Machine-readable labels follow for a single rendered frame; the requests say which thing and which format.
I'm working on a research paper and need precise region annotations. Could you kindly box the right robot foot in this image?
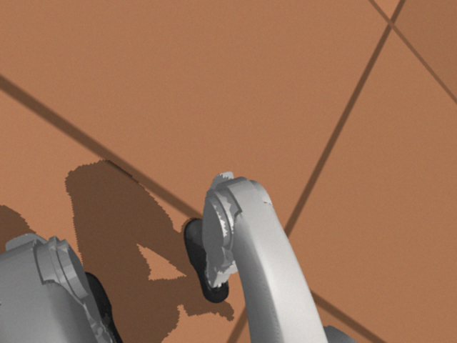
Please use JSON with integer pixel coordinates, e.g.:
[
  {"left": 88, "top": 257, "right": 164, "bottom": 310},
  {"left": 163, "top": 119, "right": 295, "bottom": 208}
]
[{"left": 184, "top": 219, "right": 229, "bottom": 303}]

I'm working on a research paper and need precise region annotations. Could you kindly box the left robot foot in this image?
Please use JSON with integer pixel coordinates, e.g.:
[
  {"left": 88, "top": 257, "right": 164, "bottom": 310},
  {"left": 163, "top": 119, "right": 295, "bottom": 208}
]
[{"left": 85, "top": 272, "right": 123, "bottom": 343}]

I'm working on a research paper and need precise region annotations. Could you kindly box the right robot hand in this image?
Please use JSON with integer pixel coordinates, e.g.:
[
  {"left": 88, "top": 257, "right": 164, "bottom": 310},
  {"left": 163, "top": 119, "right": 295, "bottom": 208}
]
[{"left": 323, "top": 325, "right": 358, "bottom": 343}]

